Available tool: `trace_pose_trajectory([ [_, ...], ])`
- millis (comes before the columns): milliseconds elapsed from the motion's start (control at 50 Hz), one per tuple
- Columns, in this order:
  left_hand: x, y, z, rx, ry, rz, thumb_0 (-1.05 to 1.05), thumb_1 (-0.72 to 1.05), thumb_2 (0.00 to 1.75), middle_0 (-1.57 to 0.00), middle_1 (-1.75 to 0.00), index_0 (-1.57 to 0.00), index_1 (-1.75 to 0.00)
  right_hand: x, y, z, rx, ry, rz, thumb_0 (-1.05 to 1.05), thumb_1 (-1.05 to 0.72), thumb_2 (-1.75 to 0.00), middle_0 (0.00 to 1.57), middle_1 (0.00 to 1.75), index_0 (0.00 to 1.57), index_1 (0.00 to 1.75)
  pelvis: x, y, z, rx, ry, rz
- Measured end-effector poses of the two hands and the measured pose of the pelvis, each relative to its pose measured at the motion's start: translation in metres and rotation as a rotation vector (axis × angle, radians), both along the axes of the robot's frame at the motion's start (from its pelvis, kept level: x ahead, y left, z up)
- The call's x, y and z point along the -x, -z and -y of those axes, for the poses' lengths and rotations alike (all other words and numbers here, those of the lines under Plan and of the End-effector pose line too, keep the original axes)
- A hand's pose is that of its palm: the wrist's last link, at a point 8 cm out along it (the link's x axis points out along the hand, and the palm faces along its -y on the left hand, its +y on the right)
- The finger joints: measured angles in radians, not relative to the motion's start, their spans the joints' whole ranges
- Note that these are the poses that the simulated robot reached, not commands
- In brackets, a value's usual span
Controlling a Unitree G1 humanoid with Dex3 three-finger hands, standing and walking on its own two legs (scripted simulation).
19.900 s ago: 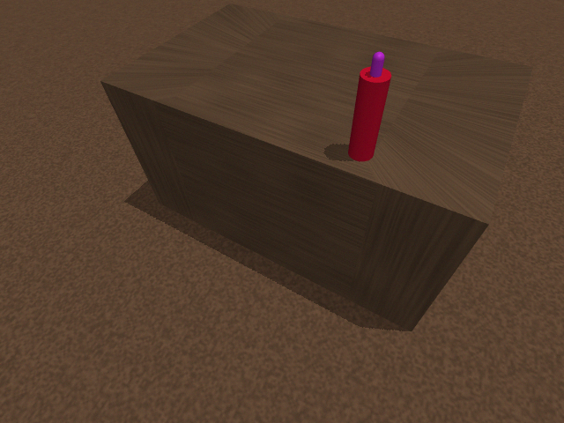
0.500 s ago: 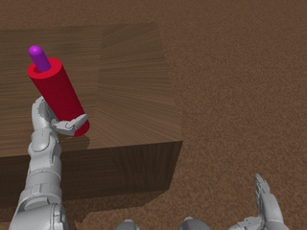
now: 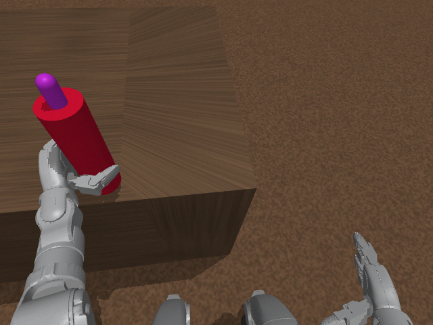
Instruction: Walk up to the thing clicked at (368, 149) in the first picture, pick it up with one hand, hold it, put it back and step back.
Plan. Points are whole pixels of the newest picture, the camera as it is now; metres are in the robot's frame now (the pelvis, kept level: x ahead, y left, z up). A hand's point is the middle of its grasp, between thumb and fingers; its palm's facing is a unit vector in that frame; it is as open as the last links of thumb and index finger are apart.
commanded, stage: lower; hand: left
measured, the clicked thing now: (81, 141) +0.41 +0.23 +0.09
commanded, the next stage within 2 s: loosen in 0.32 s
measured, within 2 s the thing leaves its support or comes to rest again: rests again in 0.14 s
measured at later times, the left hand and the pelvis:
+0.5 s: hand (94, 167) +0.41 +0.23 +0.01, palm faces +0.24 -0.97 +0.00, open 9.7 cm; pelvis +0.00 +0.00 -0.02, yaw +0 degrees
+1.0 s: hand (94, 165) +0.41 +0.24 +0.01, palm faces +0.23 -0.97 +0.01, open 15.1 cm; pelvis +0.00 +0.00 -0.02, yaw +0 degrees
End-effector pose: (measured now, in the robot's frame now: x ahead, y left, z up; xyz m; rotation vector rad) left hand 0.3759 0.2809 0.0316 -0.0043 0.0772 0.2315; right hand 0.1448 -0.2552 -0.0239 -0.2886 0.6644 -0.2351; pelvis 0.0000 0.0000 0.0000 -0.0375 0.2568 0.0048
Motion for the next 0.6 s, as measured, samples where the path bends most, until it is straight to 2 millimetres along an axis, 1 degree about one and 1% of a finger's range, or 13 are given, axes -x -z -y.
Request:
trace_pose_trajectory([
  [260, 0.001, 0.019, 0.000, -0.006, 0.002, 0.007, -0.03, -0.45, 1.10, -0.78, -1.11, -0.81, -1.12, -0.002, -0.001, -0.004, 0.014, -0.022, -0.002, -0.01, 0.51, -0.06, 0.05, 0.05, 0.05, 0.05, 0.000, 0.010, -0.003, 0.004, 0.000, -0.028],
  [480, 0.002, 0.021, -0.001, -0.003, -0.008, 0.041, -0.03, -0.46, 1.09, -0.79, -1.10, -0.82, -1.11, -0.001, -0.001, -0.005, 0.017, -0.044, -0.002, -0.01, 0.51, -0.06, 0.05, 0.05, 0.05, 0.05, 0.001, 0.016, 0.000, 0.004, -0.005, -0.044],
  [540, 0.002, 0.021, -0.001, -0.003, -0.011, 0.044, -0.03, -0.44, 1.06, -0.80, -1.07, -0.84, -1.08, -0.001, -0.001, -0.005, 0.016, -0.045, -0.002, -0.01, 0.51, -0.06, 0.05, 0.05, 0.05, 0.05, 0.001, 0.017, 0.000, 0.003, -0.005, -0.046],
  [600, 0.002, 0.021, -0.002, 0.000, -0.014, 0.046, -0.03, -0.43, 0.98, -0.83, -1.02, -0.86, -1.02, 0.000, -0.002, -0.004, 0.018, -0.043, -0.001, -0.01, 0.51, -0.05, 0.05, 0.05, 0.05, 0.05, 0.002, 0.018, 0.001, 0.002, -0.005, -0.045],
])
